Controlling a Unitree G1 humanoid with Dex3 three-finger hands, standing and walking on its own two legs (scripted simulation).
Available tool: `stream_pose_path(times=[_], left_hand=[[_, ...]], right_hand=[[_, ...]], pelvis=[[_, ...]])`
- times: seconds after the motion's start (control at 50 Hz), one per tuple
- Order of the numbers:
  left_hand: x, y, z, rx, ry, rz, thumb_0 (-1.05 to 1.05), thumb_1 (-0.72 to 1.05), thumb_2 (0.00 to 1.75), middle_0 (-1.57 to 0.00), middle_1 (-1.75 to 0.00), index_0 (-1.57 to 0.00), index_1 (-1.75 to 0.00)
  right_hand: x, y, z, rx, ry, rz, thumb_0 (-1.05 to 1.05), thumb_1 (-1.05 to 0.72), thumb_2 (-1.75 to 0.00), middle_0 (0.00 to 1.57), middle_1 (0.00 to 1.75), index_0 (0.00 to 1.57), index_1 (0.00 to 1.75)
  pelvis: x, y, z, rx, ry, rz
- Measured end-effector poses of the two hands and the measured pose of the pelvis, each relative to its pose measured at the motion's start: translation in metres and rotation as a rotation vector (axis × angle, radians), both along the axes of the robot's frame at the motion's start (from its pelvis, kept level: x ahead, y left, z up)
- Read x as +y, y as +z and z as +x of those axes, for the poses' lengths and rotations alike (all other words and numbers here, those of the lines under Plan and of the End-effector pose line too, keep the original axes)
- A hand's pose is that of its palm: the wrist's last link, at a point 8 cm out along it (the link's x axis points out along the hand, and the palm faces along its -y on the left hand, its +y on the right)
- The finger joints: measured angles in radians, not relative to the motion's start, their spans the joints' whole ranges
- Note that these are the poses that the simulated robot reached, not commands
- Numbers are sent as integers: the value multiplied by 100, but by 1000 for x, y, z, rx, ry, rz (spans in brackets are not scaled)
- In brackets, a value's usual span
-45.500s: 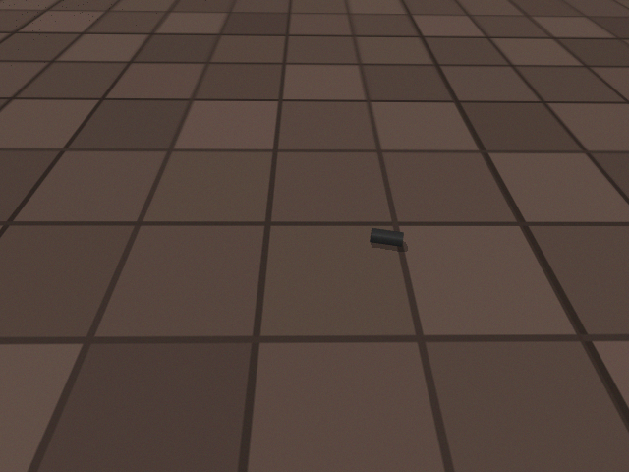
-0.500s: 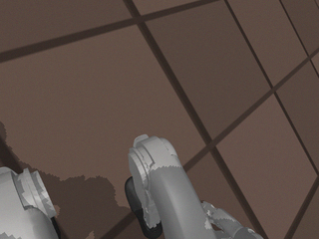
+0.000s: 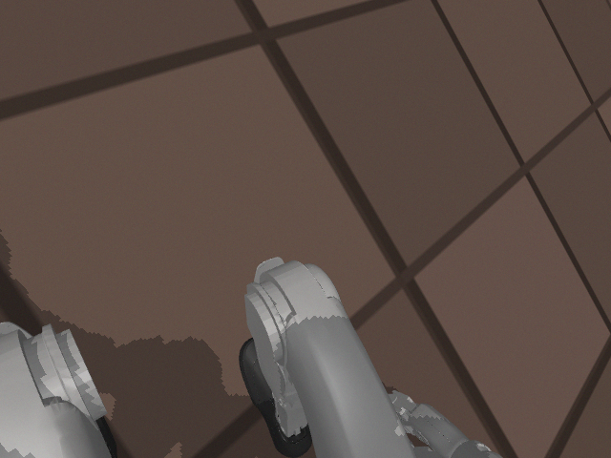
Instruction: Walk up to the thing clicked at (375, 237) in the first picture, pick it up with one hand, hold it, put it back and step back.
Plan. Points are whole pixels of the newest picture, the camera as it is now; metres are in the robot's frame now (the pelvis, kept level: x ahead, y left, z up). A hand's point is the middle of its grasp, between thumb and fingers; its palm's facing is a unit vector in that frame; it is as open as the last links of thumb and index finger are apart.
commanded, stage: settle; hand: left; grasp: from above
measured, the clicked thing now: out of the picture +0.43 +0.36 -0.26
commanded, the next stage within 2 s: lift in 0.82 s
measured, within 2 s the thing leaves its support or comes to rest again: leaves its support in 0.12 s
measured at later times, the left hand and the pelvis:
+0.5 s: hand out of the picture +0.41 +0.37 -0.14, palm faces -0.42 -0.11 -0.90, open 8.6 cm; pelvis +0.00 +0.00 +0.02, yaw +3 degrees
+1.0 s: hand out of the picture +0.41 +0.37 -0.09, palm faces -0.43 -0.10 -0.90, open 8.6 cm; pelvis -0.01 -0.01 +0.05, yaw +6 degrees
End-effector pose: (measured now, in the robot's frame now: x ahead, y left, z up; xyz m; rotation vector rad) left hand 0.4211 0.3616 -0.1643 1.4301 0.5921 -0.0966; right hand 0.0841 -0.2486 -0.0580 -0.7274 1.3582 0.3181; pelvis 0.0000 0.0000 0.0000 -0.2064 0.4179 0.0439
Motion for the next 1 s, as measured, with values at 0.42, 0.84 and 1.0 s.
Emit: stream_pose_path(times=[0.42, 0.84, 1.0], left_hand=[[13, 66, -7, -17, -12, 53, 0, 22, 16, -91, -20, -93, -19], [8, 121, -8, 20, -56, 45, -1, 20, 17, -93, -19, -95, -19], [6, 136, -9, 20, -54, 41, -1, 21, 15, -95, -17, -97, -17]], right_hand=[[2, -6, 33, -91, -121, 66, 0, -91, -90, 20, 29, 20, 29], [-12, 8, 4, -54, -249, 10, 0, -91, -90, 20, 29, 20, 29], [-15, 16, -6, -41, -282, -9, 0, -92, -90, 20, 29, 20, 29]], pelvis=[[1, 15, 1, 71, 38, 12], [-4, 38, -10, 95, 73, 37], [-5, 47, -12, 109, 80, 43]])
